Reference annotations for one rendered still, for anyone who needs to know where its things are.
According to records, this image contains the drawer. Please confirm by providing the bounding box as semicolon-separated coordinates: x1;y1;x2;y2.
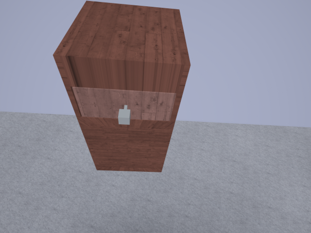
72;87;176;121

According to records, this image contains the cabinet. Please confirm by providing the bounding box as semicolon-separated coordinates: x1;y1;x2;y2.
53;1;190;172

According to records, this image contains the handle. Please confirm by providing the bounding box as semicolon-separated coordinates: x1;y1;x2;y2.
118;105;131;125

